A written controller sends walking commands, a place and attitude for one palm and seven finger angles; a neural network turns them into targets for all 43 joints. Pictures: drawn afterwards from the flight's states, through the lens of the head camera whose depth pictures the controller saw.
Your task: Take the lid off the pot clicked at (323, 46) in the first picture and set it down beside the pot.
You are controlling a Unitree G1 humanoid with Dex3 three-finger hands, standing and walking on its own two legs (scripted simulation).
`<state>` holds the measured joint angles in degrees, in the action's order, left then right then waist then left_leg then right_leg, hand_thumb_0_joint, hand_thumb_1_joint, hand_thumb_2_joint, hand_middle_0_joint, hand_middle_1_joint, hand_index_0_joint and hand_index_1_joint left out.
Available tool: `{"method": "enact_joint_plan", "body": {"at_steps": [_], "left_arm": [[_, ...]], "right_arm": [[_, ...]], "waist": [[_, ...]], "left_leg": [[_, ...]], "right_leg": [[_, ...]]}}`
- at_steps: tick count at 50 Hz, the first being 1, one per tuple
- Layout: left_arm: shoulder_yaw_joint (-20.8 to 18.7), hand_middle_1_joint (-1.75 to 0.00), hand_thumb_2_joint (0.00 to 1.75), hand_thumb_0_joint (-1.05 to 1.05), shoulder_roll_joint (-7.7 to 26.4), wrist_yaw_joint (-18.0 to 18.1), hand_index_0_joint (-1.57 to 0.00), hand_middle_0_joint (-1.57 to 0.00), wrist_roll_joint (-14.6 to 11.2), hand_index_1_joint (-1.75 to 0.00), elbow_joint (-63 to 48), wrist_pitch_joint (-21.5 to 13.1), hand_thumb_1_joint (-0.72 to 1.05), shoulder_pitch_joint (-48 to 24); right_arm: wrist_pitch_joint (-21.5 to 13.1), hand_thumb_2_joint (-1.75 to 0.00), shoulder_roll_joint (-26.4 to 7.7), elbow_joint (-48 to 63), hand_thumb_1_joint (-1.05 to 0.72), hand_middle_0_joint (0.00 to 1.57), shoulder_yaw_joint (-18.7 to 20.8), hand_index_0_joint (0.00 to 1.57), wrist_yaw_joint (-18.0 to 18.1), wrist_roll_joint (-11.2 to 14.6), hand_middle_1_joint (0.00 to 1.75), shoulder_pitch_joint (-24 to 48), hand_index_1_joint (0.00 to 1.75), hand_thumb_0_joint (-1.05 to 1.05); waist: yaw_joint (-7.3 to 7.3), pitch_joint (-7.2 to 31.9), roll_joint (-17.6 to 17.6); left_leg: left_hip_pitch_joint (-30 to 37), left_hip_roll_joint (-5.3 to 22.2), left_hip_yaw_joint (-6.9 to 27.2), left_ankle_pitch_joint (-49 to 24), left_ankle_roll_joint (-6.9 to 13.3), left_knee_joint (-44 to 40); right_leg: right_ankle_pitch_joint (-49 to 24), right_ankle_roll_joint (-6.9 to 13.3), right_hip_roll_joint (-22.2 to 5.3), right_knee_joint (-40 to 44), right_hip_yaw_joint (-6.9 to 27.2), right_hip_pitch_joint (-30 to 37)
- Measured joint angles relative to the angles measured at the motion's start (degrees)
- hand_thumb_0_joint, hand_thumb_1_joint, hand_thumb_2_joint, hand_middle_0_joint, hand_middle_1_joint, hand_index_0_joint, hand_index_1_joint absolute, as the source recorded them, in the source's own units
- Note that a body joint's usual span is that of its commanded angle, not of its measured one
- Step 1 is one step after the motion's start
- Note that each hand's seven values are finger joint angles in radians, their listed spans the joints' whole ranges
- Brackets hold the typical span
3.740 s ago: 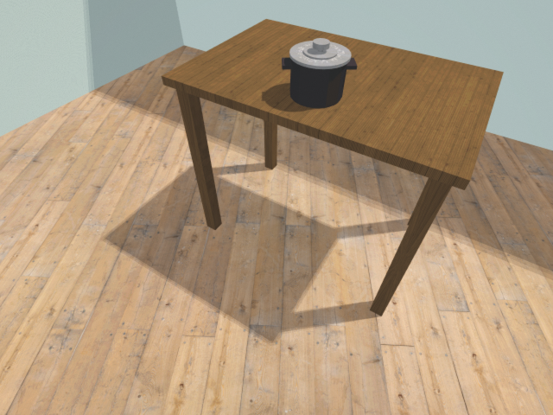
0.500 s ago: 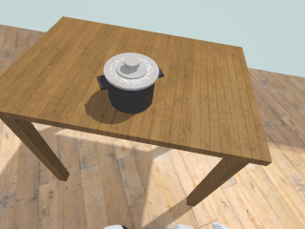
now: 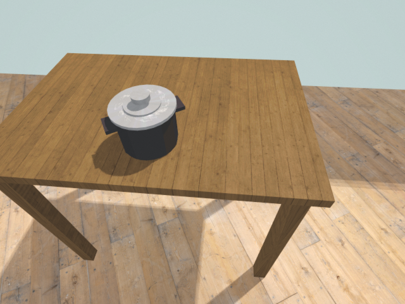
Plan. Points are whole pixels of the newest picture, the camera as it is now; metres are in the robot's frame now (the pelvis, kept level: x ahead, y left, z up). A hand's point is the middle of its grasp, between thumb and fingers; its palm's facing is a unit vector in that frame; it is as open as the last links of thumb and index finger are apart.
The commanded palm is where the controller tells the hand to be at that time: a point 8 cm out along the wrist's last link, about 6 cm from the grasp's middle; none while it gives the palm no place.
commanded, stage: come to a stop and stand still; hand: left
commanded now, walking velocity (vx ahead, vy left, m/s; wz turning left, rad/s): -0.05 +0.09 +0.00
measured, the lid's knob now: (140, 96) +0.53 +0.17 +0.13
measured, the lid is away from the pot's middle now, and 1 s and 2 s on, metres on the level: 0.00 0.00 0.00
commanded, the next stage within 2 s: look again from close up in 0.12 s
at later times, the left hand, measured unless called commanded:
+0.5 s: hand out of the picture +0.03 +0.22 -0.18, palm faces +0.04 -0.97 -0.24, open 7.4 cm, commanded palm none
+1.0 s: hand out of the picture -0.01 +0.23 -0.18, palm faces +0.00 -0.97 -0.23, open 7.4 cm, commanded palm none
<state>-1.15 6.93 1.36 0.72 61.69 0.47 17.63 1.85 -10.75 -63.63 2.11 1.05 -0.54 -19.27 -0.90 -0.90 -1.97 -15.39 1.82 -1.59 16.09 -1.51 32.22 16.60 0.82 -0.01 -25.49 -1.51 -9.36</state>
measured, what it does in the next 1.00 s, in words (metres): steps on the spot: left foot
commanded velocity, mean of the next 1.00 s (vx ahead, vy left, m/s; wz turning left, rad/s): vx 0.00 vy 0.00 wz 0.00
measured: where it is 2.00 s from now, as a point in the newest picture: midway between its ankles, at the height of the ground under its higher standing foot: outside the picture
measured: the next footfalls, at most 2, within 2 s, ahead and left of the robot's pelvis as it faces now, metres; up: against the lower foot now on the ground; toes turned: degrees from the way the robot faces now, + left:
left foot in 0.02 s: +0.04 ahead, +0.14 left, +0.00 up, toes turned +2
right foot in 1.76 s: +0.09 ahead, -0.07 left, +0.00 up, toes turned +0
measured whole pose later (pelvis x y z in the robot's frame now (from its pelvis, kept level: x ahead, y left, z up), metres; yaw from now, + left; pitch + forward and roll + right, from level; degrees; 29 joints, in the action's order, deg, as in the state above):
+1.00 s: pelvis -0.03 +0.04 -0.01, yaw -1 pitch -1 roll +0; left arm -0.1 11.0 2.3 0.8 57.8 1.0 15.1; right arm 0.6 -10.4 -58.8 0.8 0.6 -0.6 -11.1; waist 0.5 -5.2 0.2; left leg -14.5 -1.5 -3.8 14.9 3.1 30.1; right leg 16.4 -3.1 -3.3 -29.2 0.4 -12.0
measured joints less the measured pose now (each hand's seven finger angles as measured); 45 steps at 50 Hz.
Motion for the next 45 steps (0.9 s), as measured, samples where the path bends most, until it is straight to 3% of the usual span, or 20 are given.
{"method": "enact_joint_plan", "body": {"at_steps": [2, 8, 21, 45], "left_arm": [[-0.2, -0.30, 0.90, 0.01, 0.1, 0.1, -0.21, -0.20, -0.3, -0.30, 0.7, -0.1, 0.92, -0.5], [-0.8, -0.30, 0.90, 0.01, 1.1, 0.8, -0.20, -0.20, -0.6, -0.30, 1.8, 0.2, 0.92, -2.6], [1.0, -0.30, 0.90, 0.01, 2.7, 1.4, -0.20, -0.20, -0.2, -0.30, -3.7, -0.5, 0.91, -3.1], [0.8, -0.30, 0.90, 0.00, 4.3, 1.1, -0.20, -0.20, 0.1, -0.30, -4.7, 0.5, 0.91, -2.9]], "right_arm": [[-0.5, -0.90, 0.5, -0.7, -0.91, 0.19, -0.4, 0.20, 0.4, 0.1, 0.30, 0.1, 0.30, 0.01], [-1.5, -0.90, 2.9, -1.3, -0.91, 0.19, -1.5, 0.20, 1.3, 0.2, 0.30, 3.1, 0.30, 0.01], [-1.5, -0.90, -0.2, 6.2, -0.93, 0.20, -0.3, 0.20, 0.0, -0.4, 0.30, 7.8, 0.30, 0.02], [-1.2, -0.90, 0.2, 5.5, -0.91, 0.20, -1.3, 0.20, -0.5, -0.1, 0.30, 8.3, 0.30, 0.01]], "waist": [[0.02, -0.5, -0.1], [1.57, -1.9, 2.4], [0.71, -1.9, 0.6], [1.37, -4.2, 1.9]], "left_leg": [[2.2, 0.0, 0.7, -0.9, 0.5, -3.9], [3.7, -1.3, -0.1, -1.0, 1.3, -4.9], [0.4, -1.7, -0.4, 0.7, 2.8, 0.1], [0.7, -3.4, -2.1, -1.0, 4.7, -1.7]], "right_leg": [[1.4, -0.2, 0.2, -2.1, -0.9, -0.8], [1.5, -0.8, -1.1, -2.4, -0.2, 0.0], [1.6, -2.1, -1.6, -4.9, 0.2, -2.2], [0.0, -3.9, -3.4, -4.1, 1.8, -2.8]]}}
